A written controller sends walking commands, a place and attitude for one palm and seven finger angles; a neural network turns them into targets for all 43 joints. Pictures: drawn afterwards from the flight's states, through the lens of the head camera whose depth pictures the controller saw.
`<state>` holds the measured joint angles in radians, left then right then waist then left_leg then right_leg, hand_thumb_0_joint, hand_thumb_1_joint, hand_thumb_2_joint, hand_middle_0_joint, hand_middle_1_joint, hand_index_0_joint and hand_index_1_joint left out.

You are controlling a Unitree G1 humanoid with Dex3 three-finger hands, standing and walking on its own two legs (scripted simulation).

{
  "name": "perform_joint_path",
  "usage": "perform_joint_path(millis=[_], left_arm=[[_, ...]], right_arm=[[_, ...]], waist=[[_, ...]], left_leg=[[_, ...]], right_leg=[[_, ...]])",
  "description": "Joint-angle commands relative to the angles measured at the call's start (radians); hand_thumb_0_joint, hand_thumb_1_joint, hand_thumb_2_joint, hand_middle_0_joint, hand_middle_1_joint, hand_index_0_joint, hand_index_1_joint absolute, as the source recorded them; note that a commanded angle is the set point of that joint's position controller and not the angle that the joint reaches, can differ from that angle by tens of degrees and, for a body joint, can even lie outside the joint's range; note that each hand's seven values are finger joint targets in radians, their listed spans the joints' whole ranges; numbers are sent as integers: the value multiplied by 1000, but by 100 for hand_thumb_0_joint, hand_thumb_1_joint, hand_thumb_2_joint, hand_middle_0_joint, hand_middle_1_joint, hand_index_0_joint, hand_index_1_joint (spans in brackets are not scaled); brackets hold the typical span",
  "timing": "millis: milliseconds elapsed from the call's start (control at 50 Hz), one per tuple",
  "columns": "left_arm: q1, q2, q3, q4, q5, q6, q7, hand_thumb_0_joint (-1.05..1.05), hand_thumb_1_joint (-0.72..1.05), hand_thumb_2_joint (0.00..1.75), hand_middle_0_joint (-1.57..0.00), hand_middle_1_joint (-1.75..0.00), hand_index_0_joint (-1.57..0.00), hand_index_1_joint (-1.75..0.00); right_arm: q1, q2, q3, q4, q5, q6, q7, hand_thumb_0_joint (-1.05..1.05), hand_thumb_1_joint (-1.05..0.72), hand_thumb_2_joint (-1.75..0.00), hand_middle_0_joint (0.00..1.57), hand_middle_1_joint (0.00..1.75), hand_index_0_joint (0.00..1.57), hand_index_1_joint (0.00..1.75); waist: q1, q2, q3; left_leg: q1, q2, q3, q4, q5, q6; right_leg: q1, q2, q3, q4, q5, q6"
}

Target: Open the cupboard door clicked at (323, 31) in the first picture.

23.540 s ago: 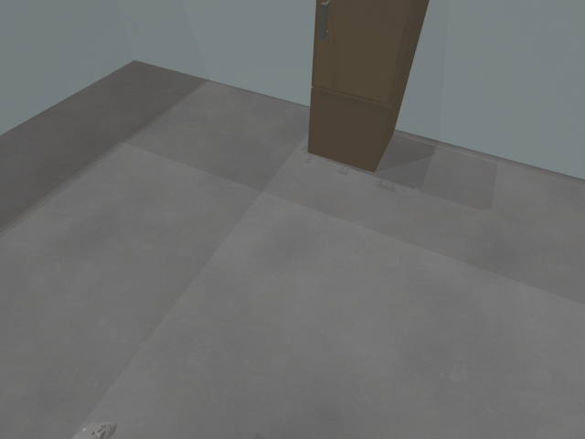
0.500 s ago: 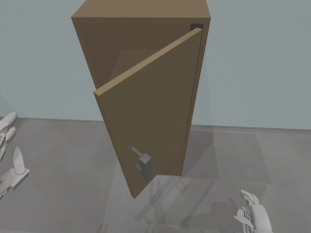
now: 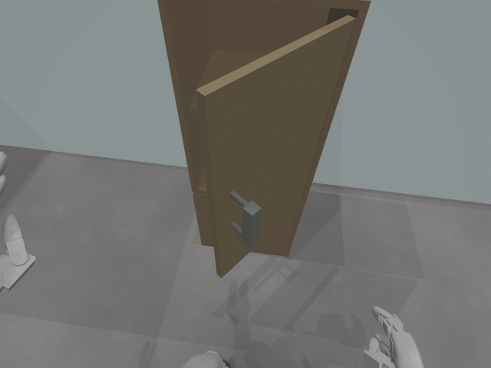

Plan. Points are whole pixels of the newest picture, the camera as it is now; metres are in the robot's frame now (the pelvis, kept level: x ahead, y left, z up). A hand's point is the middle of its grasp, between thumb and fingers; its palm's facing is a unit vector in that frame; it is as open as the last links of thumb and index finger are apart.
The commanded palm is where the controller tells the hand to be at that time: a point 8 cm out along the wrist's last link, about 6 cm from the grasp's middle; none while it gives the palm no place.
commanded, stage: step back with the hand held close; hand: left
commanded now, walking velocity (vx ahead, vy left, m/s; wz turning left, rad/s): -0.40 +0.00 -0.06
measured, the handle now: (242, 219) +0.40 +0.04 -0.04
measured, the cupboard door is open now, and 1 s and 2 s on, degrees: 53 53 53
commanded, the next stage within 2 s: stop stepping back and stand still in 0.42 s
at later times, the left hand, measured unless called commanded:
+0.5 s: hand (39, 293) +0.16 +0.23 +0.17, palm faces +0.26 -0.83 -0.49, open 7.4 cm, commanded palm +0.09 +0.29 +0.19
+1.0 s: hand out of the picture +0.12 +0.25 +0.17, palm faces +0.30 -0.81 -0.51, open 7.4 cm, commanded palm +0.09 +0.29 +0.19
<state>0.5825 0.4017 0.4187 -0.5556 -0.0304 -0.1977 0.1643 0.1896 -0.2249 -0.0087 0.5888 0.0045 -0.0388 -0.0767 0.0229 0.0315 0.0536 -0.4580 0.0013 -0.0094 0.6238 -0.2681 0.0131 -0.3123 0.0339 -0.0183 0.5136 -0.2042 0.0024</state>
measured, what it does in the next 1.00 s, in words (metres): steps on the spot: right foot, then left foot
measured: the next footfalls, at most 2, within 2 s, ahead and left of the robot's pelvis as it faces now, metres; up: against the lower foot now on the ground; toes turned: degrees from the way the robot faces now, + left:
right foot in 0.36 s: -0.11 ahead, -0.09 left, +0.00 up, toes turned -4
left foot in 0.68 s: +0.05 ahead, +0.09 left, +0.00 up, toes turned -7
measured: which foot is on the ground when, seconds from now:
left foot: down 0.00-0.58, up 0.60-0.66, down 0.68-1.00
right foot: down 0.00-0.08, up 0.10-0.34, down 0.36-1.00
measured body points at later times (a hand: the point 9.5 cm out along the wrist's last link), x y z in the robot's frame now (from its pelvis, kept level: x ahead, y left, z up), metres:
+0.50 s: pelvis -0.07 +0.00 +0.00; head -0.04 +0.01 +0.44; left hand +0.14 +0.27 +0.20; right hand +0.10 -0.24 -0.08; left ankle +0.10 +0.09 -0.73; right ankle -0.18 -0.12 -0.73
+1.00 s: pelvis -0.08 +0.01 +0.00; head -0.08 +0.02 +0.45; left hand +0.10 +0.29 +0.20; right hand +0.05 -0.23 -0.08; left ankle +0.02 +0.09 -0.73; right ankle -0.15 -0.09 -0.73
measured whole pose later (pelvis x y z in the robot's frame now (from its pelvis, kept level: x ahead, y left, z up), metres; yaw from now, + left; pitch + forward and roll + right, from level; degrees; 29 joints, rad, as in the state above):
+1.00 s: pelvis -0.08 +0.01 +0.00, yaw -5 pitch +1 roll -3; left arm 0.68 0.45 0.41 -0.55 -0.06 -0.20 0.14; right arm 0.24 -0.19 0.02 0.64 -0.01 -0.10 -0.07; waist 0.00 0.04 -0.04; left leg -0.42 0.00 -0.03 0.56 -0.16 0.00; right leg -0.12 0.09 0.00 0.44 -0.33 -0.04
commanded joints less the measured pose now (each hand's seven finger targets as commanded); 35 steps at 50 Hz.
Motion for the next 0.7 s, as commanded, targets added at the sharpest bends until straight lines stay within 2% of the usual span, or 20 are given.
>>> perform_joint_path(millis=[0, 20, 60, 80, 120, 220, 280, 320, 340, 360, 380, 400, 460, 500, 540, 580, 620, 640, 660, 680], left_arm=[[-123, 219, 114, -203, -9, -51, 32, 0, 90, 90, -20, -30, -20, -30], [-130, 232, 127, -218, -9, -61, 31, 0, 90, 90, -20, -30, -20, -30], [-115, 226, 174, -229, 12, -79, 21, 0, 90, 90, -20, -30, -20, -30], [-114, 232, 192, -218, 17, -79, 16, 0, 90, 90, -20, -30, -20, -30], [-76, 218, 184, -211, 4, -76, 11, 0, 90, 90, -20, -30, -20, -30], [-12, 171, 102, -244, -41, -58, 2, 0, 90, 90, -20, -30, -20, -30], [-37, 217, 119, -231, -46, -69, -10, 0, 90, 90, -20, -30, -20, -30], [-91, 269, 151, -224, -49, -85, -10, 0, 90, 90, -20, -30, -20, -30], [-101, 286, 164, -218, -44, -102, -4, 0, 90, 90, -20, -30, -20, -30], [-125, 241, 124, -205, -47, -92, -4, 0, 90, 90, -20, -30, -20, -30], [-121, 255, 134, -212, -52, -84, -8, 0, 90, 90, -20, -30, -20, -30], [-88, 282, 167, -200, -60, -76, -11, 0, 90, 90, -20, -30, -20, -30], [0, 280, 192, -173, -77, -67, -24, 0, 90, 90, -20, -30, -20, -30], [20, 288, 199, -151, -82, -76, -25, 0, 90, 90, -20, -30, -20, -30], [39, 282, 184, -147, -79, -76, -17, 0, 90, 90, -20, -30, -20, -30], [15, 248, 151, -102, -55, -57, -1, 0, 90, 90, -20, -30, -20, -30], [-81, 232, 120, -72, -35, -47, 7, 0, 90, 90, -20, -30, -20, -30], [-158, 237, 106, -78, -31, -47, 2, 0, 90, 90, -20, -30, -20, -30], [-183, 243, 105, -92, -24, -57, 1, 0, 90, 90, -20, -30, -20, -30], [-166, 249, 112, -92, -23, -71, 1, 0, 90, 90, -20, -30, -20, -30]], right_arm=[[-84, -124, -47, -127, -4, -56, -27, 0, -90, -90, 20, 30, 20, 30], [-96, -131, -44, -135, -1, -61, -32, 0, -90, -90, 20, 30, 20, 30], [-131, -152, -50, -156, -14, -82, -36, 0, -90, -90, 20, 30, 20, 30], [-120, -135, -56, -152, -24, -88, -30, 0, -90, -90, 20, 30, 20, 30], [-114, -116, -63, -139, -27, -98, -3, 0, -90, -90, 20, 30, 20, 30], [-91, -110, -46, -102, -25, -111, 27, 0, -90, -90, 20, 30, 20, 30], [-73, -113, -44, -82, -35, -88, 26, 0, -90, -90, 20, 30, 20, 30], [-84, -101, -38, -80, -29, -64, 18, 0, -90, -90, 20, 30, 20, 30], [-100, -97, -31, -68, -40, -71, 7, 0, -90, -90, 20, 30, 20, 30], [-87, -84, -35, -74, -21, -77, 3, 0, -90, -90, 20, 30, 20, 30], [-98, -109, -51, -91, -3, -78, -2, 0, -90, -90, 20, 30, 20, 30], [-116, -113, -50, -112, 7, -75, -6, 0, -90, -90, 20, 30, 20, 30], [-158, -110, -38, -147, -2, -59, -5, 0, -90, -90, 20, 30, 20, 30], [-146, -108, -38, -145, -8, -47, -2, 0, -90, -90, 20, 30, 20, 30], [-113, -111, -47, -132, -5, -49, -5, 0, -90, -90, 20, 30, 20, 30], [-85, -99, -42, -95, -17, -53, -11, 0, -90, -90, 20, 30, 20, 30], [-80, -106, -25, -92, -11, -72, -25, 0, -90, -90, 20, 30, 20, 30], [-89, -122, -23, -94, -10, -84, -35, 0, -90, -90, 20, 30, 20, 30], [-79, -143, -28, -96, -8, -103, -44, 0, -90, -90, 20, 30, 20, 30], [-72, -136, -28, -91, -5, -123, -42, 0, -90, -90, 20, 30, 20, 30]], waist=[[-45, -34, -90], [-40, 50, -85], [-17, 309, -121], [-16, 277, -138], [-8, 130, -165], [-15, 228, -226], [-18, 124, -248], [-34, -28, -263], [-39, 25, -264], [-47, -28, -322], [-47, -93, -317], [-39, -81, -302], [-19, 88, -224], [-30, 64, -157], [-44, -60, -114], [-55, -129, -32], [-62, -104, 32], [-62, -33, 65], [-48, 46, 51], [-36, 160, -26]], left_leg=[[242, 31, -58, -107, -2, 1], [166, 93, -137, -223, -90, 21], [-228, 291, -402, -567, -543, 118], [-256, 327, -441, -594, -540, 149], [-103, 292, -343, -479, -306, 155], [169, 206, -191, -466, -94, 65], [321, 179, -117, -323, 213, 9], [428, 108, -21, -125, 240, -18], [450, 106, 0, -103, 266, -25], [506, 78, 27, -111, 350, -19], [531, 82, 16, -97, 394, -4], [540, 91, 0, -94, 400, 8], [404, 113, -51, -217, 244, 12], [326, 91, -38, -199, 35, -11], [444, -5, 31, 93, 10, -65], [363, -9, -1, 226, 33, -52], [265, 23, -26, 10, 48, -27], [261, 39, -45, -133, 109, -19], [270, 82, -116, -224, 209, 7], [286, 149, -238, -348, 70, 26]], right_leg=[[-177, -118, 106, -158, -72, -41], [-117, -56, 66, -94, -130, -9], [267, 88, 19, 318, -151, 22], [277, 88, 44, 474, -176, 15], [148, 66, 60, 480, -251, -6], [85, 62, -16, 123, -328, -27], [87, 0, 29, -236, -130, -44], [-53, -140, 145, -263, 92, -77], [-99, -168, 124, -227, 177, -69], [-60, -125, 61, -185, 244, -28], [-71, -79, 33, -166, 274, 20], [-91, -65, 28, -146, 245, 31], [-69, -17, 8, -121, -22, 5], [-119, -62, 56, -207, -190, -35], [-369, -177, 147, -370, -448, -101], [-381, -231, 155, -356, -332, -143], [-212, -163, 81, -250, -102, -81], [-174, -103, 34, -192, -81, -33], [-106, -31, 9, -128, -45, 1], [-49, 16, 0, -44, -157, 6]])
